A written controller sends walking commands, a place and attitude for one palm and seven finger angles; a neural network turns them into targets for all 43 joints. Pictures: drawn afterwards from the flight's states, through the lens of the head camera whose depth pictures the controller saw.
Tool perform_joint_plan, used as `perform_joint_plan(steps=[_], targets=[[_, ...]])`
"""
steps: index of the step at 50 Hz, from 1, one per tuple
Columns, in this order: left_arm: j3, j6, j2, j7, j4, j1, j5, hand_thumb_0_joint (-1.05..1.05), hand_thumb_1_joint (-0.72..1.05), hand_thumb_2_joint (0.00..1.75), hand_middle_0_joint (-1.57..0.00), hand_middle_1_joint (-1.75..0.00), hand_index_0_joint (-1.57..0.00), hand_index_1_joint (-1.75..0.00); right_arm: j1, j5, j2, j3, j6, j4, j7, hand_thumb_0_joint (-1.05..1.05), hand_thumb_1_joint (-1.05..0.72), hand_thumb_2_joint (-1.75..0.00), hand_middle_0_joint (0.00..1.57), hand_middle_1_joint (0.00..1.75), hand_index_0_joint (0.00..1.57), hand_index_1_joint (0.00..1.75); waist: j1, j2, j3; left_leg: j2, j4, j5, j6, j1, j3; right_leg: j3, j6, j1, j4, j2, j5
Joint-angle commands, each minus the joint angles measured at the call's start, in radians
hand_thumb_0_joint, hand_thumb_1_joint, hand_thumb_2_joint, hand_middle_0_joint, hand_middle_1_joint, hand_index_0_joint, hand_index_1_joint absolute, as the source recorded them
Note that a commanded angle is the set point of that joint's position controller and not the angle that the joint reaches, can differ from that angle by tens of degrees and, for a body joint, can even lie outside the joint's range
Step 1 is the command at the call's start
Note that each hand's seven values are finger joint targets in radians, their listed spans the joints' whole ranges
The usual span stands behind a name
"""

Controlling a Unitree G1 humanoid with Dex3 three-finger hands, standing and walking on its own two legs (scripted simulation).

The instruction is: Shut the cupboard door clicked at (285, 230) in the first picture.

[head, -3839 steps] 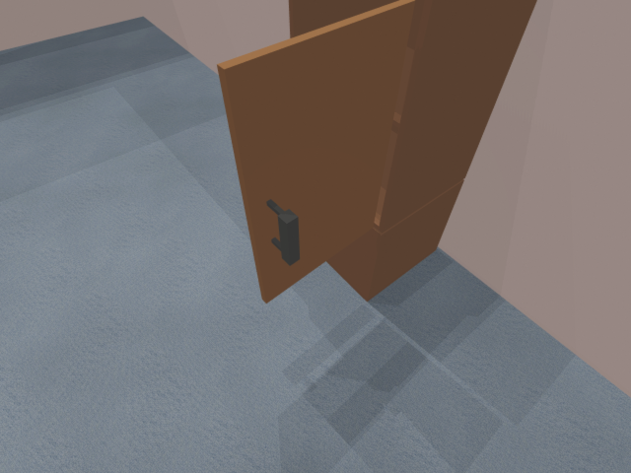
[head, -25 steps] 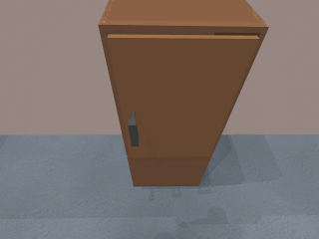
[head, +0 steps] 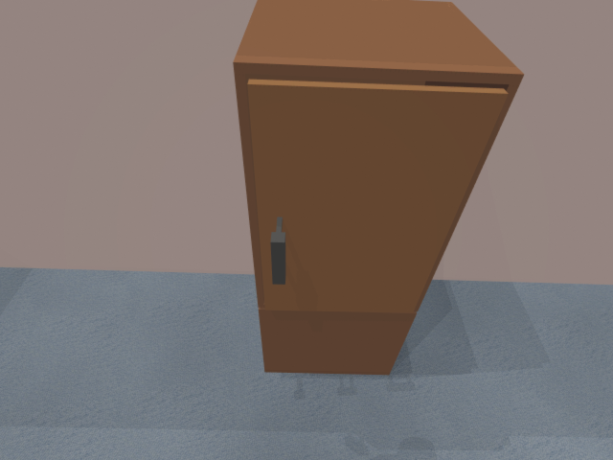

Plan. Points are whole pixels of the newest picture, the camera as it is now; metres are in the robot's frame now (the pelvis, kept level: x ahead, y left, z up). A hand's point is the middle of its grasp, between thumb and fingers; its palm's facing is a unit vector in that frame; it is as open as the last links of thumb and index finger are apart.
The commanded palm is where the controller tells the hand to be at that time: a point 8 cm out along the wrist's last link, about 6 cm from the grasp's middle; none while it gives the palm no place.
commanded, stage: shuffle to correct the standing spot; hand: left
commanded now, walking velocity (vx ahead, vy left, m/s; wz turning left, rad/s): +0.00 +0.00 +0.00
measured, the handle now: (279, 250) +0.52 +0.08 -0.08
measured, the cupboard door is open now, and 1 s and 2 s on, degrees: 0 0 0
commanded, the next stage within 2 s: come to a stop and stand still in 1.10 s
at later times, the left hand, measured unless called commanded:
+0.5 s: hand out of the picture -0.07 +0.14 -0.18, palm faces +0.06 -0.99 -0.15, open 7.4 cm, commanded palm none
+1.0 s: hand out of the picture +0.06 +0.10 -0.19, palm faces +0.08 -0.98 -0.16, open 7.4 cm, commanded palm none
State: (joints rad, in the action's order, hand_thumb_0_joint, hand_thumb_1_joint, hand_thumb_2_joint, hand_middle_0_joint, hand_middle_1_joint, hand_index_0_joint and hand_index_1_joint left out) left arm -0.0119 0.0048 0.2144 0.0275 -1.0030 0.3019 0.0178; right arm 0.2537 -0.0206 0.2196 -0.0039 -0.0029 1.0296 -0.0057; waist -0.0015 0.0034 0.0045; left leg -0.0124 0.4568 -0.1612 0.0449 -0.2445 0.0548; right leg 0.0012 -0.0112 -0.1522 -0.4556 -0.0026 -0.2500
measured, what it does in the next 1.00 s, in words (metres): lifts its left foot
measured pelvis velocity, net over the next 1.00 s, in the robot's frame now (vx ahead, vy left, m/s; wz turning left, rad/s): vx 0.07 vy -0.07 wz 0.03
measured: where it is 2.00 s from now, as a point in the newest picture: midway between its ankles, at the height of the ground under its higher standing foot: outside the picture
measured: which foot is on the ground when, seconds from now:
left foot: down 0.00-0.80, up 0.82-1.00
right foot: down 0.00-1.00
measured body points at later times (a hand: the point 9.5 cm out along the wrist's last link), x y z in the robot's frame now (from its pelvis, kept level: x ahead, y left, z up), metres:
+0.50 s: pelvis +0.01 -0.01 +0.00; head +0.00 +0.00 +0.45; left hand -0.07 +0.20 -0.17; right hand +0.00 -0.24 -0.16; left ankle +0.05 +0.08 -0.73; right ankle +0.00 -0.12 -0.74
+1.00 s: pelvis +0.07 -0.07 -0.01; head +0.08 -0.05 +0.44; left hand +0.06 +0.15 -0.18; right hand +0.08 -0.31 -0.15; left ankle +0.09 +0.01 -0.73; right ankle +0.05 -0.17 -0.74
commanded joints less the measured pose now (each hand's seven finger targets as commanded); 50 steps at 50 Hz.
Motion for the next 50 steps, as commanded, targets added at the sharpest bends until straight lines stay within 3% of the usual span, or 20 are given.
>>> perform_joint_plan(steps=[1, 7, 10, 14, 17, 21, 24, 26, 28, 29, 30, 33, 37, 38, 40, 41, 43, 48, 49, 50], targets=[[0.021, -0.021, 0.112, 0.010, 0.032, 0.049, 0.005, 0.00, 0.90, 0.90, -0.20, -0.30, -0.20, -0.30, 0.004, 0.006, 0.122, -0.027, 0.022, -0.035, -0.005, 0.00, -0.90, -0.90, 0.20, 0.30, 0.20, 0.30, 0.000, -0.009, 0.066, 0.116, -0.147, -0.141, -0.012, 0.002, -0.157, -0.089, 0.038, -0.095, 0.120, -0.085, -0.020], [0.011, -0.003, 0.047, 0.006, -0.019, 0.122, 0.010, 0.00, 0.90, 0.90, -0.20, -0.30, -0.20, -0.30, 0.027, 0.004, 0.097, -0.030, 0.010, 0.000, -0.012, 0.00, -0.90, -0.90, 0.20, 0.30, 0.20, 0.30, -0.005, -0.032, 0.067, 0.155, -0.212, -0.302, -0.007, -0.006, -0.195, -0.035, 0.018, -0.100, 0.077, -0.054, -0.059], [0.023, 0.022, 0.034, -0.005, -0.014, 0.160, 0.021, 0.00, 0.90, 0.90, -0.20, -0.30, -0.20, -0.30, 0.031, 0.001, 0.139, -0.056, -0.005, -0.007, -0.024, 0.00, -0.90, -0.90, 0.20, 0.30, 0.20, 0.30, -0.002, -0.099, 0.101, 0.230, -0.291, -0.484, 0.028, -0.064, -0.269, 0.033, 0.014, -0.131, -0.035, -0.013, -0.117], [0.038, 0.046, -0.001, -0.023, -0.005, 0.209, 0.023, 0.00, 0.90, 0.90, -0.20, -0.30, -0.20, -0.30, 0.032, -0.005, 0.156, -0.077, -0.012, -0.024, -0.037, 0.00, -0.90, -0.90, 0.20, 0.30, 0.20, 0.30, 0.008, -0.110, 0.078, 0.289, -0.297, -0.491, 0.070, -0.112, -0.284, 0.062, 0.026, -0.105, -0.115, -0.007, -0.136], [0.046, 0.042, -0.013, -0.022, -0.024, 0.268, 0.022, 0.00, 0.90, 0.90, -0.20, -0.30, -0.20, -0.30, 0.029, -0.007, 0.110, -0.074, -0.017, -0.019, -0.038, 0.00, -0.90, -0.90, 0.20, 0.30, 0.20, 0.30, 0.027, -0.061, 0.092, 0.206, -0.233, -0.454, 0.017, -0.194, -0.188, 0.069, 0.040, 0.013, 0.049, -0.008, -0.094], [0.058, 0.019, 0.036, 0.001, -0.018, 0.248, 0.015, 0.00, 0.90, 0.90, -0.20, -0.30, -0.20, -0.30, 0.054, -0.001, -0.023, -0.047, -0.011, -0.025, -0.033, 0.00, -0.90, -0.90, 0.20, 0.30, 0.20, 0.30, 0.009, 0.189, 0.100, 0.031, 0.183, -0.212, -0.023, -0.194, 0.035, -0.204, 0.147, -0.088, 0.274, -0.209, -0.349], [0.052, 0.015, 0.015, 0.001, 0.000, 0.167, 0.014, 0.00, 0.90, 0.90, -0.20, -0.30, -0.20, -0.30, 0.120, -0.001, -0.049, -0.043, -0.001, 0.004, -0.032, 0.00, -0.90, -0.90, 0.20, 0.30, 0.20, 0.30, -0.033, 0.111, 0.081, 0.053, 0.172, -0.171, -0.015, -0.084, 0.041, -0.088, 0.153, -0.151, 0.182, -0.185, -0.181], [0.043, 0.019, -0.016, -0.004, -0.006, 0.169, 0.010, 0.00, 0.90, 0.90, -0.20, -0.30, -0.20, -0.30, 0.175, -0.004, -0.035, -0.043, 0.008, 0.031, -0.035, 0.00, -0.90, -0.90, 0.20, 0.30, 0.20, 0.30, -0.042, 0.026, 0.095, 0.113, 0.012, -0.136, -0.003, 0.013, -0.037, 0.003, 0.104, -0.218, 0.057, -0.105, -0.154], [0.038, 0.024, -0.045, -0.012, 0.007, 0.177, 0.017, 0.00, 0.90, 0.90, -0.20, -0.30, -0.20, -0.30, 0.212, -0.012, 0.061, -0.069, 0.005, 0.036, -0.044, 0.00, -0.90, -0.90, 0.20, 0.30, 0.20, 0.30, -0.047, -0.188, 0.131, 0.302, -0.220, -0.396, 0.071, 0.003, -0.334, 0.102, 0.038, -0.304, -0.137, -0.015, -0.197], [0.042, 0.033, -0.039, -0.015, 0.018, 0.140, 0.026, 0.00, 0.90, 0.90, -0.20, -0.30, -0.20, -0.30, 0.216, -0.014, 0.095, -0.082, 0.006, 0.038, -0.047, 0.00, -0.90, -0.90, 0.20, 0.30, 0.20, 0.30, -0.055, -0.258, 0.166, 0.363, -0.311, -0.500, 0.111, -0.038, -0.439, 0.097, 0.032, -0.332, -0.282, -0.012, -0.217], [0.049, 0.037, -0.024, -0.020, 0.033, 0.110, 0.029, 0.00, 0.90, 0.90, -0.20, -0.30, -0.20, -0.30, 0.206, -0.013, 0.099, -0.083, 0.009, 0.032, -0.048, 0.00, -0.90, -0.90, 0.20, 0.30, 0.20, 0.30, -0.049, -0.222, 0.189, 0.389, -0.339, -0.488, 0.141, -0.076, -0.464, 0.042, 0.035, -0.353, -0.383, -0.046, -0.220], [0.056, 0.024, -0.045, -0.033, 0.045, 0.096, 0.020, 0.00, 0.90, 0.90, -0.20, -0.30, -0.20, -0.30, 0.148, -0.014, 0.094, -0.084, 0.022, 0.014, -0.053, 0.00, -0.90, -0.90, 0.20, 0.30, 0.20, 0.30, -0.020, -0.107, 0.093, 0.373, -0.261, -0.244, 0.149, -0.015, -0.355, 0.010, 0.019, -0.315, -0.320, -0.080, -0.194], [0.064, 0.024, -0.056, -0.034, 0.008, 0.185, 0.015, 0.00, 0.90, 0.90, -0.20, -0.30, -0.20, -0.30, 0.107, -0.012, 0.076, -0.093, 0.010, 0.006, -0.050, 0.00, -0.90, -0.90, 0.20, 0.30, 0.20, 0.30, 0.025, -0.038, 0.037, 0.242, -0.091, -0.247, 0.038, -0.168, -0.144, 0.110, 0.009, 0.013, 0.012, -0.014, -0.002], [0.069, 0.024, -0.023, -0.027, -0.003, 0.204, 0.014, 0.00, 0.90, 0.90, -0.20, -0.30, -0.20, -0.30, 0.111, -0.009, 0.045, -0.090, 0.004, 0.002, -0.048, 0.00, -0.90, -0.90, 0.20, 0.30, 0.20, 0.30, 0.037, 0.032, 0.052, 0.181, 0.001, -0.317, 0.008, -0.256, -0.085, 0.049, 0.028, 0.076, 0.079, -0.055, -0.059], [0.092, 0.027, 0.077, -0.010, 0.014, 0.216, 0.023, 0.00, 0.90, 0.90, -0.20, -0.30, -0.20, -0.30, 0.064, -0.004, -0.046, -0.067, -0.003, -0.046, -0.039, 0.00, -0.90, -0.90, 0.20, 0.30, 0.20, 0.30, 0.059, 0.256, 0.072, 0.034, 0.357, -0.392, -0.037, -0.388, 0.088, -0.256, 0.157, 0.042, 0.280, -0.293, -0.360], [0.094, 0.019, 0.063, -0.001, 0.020, 0.206, 0.020, 0.00, 0.90, 0.90, -0.20, -0.30, -0.20, -0.30, 0.023, -0.005, -0.037, -0.067, -0.009, -0.058, -0.038, 0.00, -0.90, -0.90, 0.20, 0.30, 0.20, 0.30, 0.065, 0.222, 0.078, 0.057, 0.506, -0.392, -0.025, -0.374, 0.037, -0.302, 0.203, -0.017, 0.303, -0.313, -0.325], [0.088, 0.014, 0.042, 0.003, 0.041, 0.104, 0.027, 0.00, 0.90, 0.90, -0.20, -0.30, -0.20, -0.30, 0.035, -0.004, -0.037, -0.070, -0.007, -0.049, -0.033, 0.00, -0.90, -0.90, 0.20, 0.30, 0.20, 0.30, 0.013, 0.119, 0.106, 0.091, 0.572, -0.353, -0.026, -0.353, 0.016, -0.195, 0.230, -0.062, 0.240, -0.280, -0.119], [0.073, 0.026, 0.039, -0.008, 0.062, 0.034, 0.018, 0.00, 0.90, 0.90, -0.20, -0.30, -0.20, -0.30, 0.165, -0.009, -0.060, -0.051, 0.007, -0.010, -0.035, 0.00, -0.90, -0.90, 0.20, 0.30, 0.20, 0.30, -0.047, 0.091, 0.057, 0.061, 0.120, -0.119, -0.041, -0.002, 0.107, -0.022, 0.158, -0.180, 0.054, -0.159, 0.059], [0.068, 0.031, 0.023, -0.015, 0.065, 0.047, 0.009, 0.00, 0.90, 0.90, -0.20, -0.30, -0.20, -0.30, 0.204, -0.010, -0.025, -0.055, 0.013, 0.004, -0.041, 0.00, -0.90, -0.90, 0.20, 0.30, 0.20, 0.30, -0.055, 0.040, 0.038, 0.108, 0.015, -0.077, -0.032, 0.109, 0.054, 0.005, 0.117, -0.243, -0.037, -0.124, 0.018], [0.060, 0.032, -0.021, -0.026, 0.076, 0.070, 0.006, 0.00, 0.90, 0.90, -0.20, -0.30, -0.20, -0.30, 0.243, -0.018, 0.067, -0.075, 0.020, 0.007, -0.049, 0.00, -0.90, -0.90, 0.20, 0.30, 0.20, 0.30, -0.065, -0.177, 0.028, 0.318, -0.113, -0.091, 0.045, 0.196, -0.253, 0.065, 0.047, -0.391, -0.218, -0.046, -0.095]])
